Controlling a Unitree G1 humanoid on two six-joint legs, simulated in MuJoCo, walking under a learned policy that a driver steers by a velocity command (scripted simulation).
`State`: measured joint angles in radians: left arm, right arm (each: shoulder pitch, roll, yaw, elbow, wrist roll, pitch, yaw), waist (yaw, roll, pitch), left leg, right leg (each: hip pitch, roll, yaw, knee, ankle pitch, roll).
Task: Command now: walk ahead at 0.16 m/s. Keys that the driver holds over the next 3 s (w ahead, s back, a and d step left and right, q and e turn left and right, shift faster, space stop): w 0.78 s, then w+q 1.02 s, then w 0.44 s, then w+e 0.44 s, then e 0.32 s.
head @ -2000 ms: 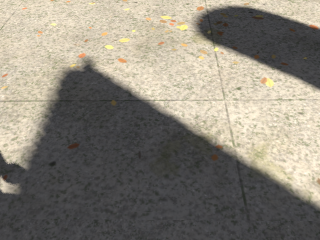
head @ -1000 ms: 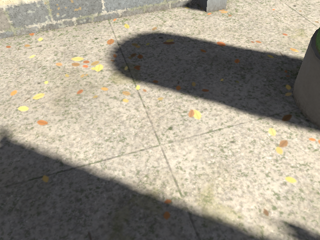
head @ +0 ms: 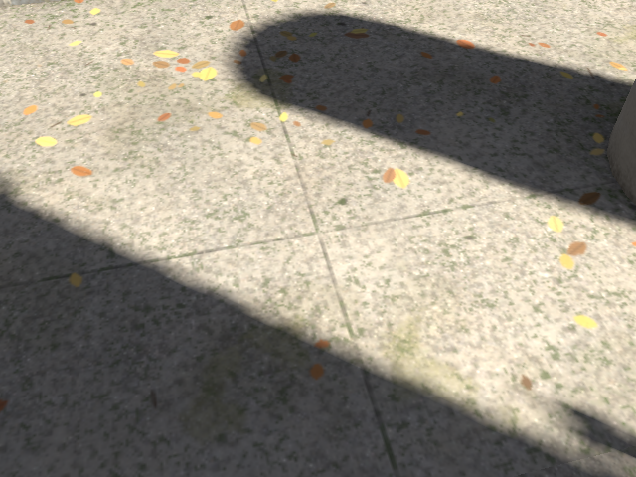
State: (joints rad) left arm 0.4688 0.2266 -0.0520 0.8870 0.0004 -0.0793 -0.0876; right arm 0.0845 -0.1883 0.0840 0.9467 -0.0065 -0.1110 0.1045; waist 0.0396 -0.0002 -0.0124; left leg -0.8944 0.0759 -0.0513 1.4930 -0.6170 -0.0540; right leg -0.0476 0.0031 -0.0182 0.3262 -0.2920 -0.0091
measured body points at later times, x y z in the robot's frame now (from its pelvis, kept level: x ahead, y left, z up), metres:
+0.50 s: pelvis +0.16 +0.08 +0.13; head +0.15 +0.08 +0.58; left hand +0.40 +0.28 +0.06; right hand +0.09 -0.14 -0.02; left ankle +0.08 +0.16 -0.58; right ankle +0.24 -0.08 -0.44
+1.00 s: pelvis +0.44 +0.02 +0.17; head +0.46 +0.02 +0.62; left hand +0.42 +0.25 +0.02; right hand +0.55 -0.21 +0.03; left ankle +0.49 +0.18 -0.47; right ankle +0.42 -0.06 -0.58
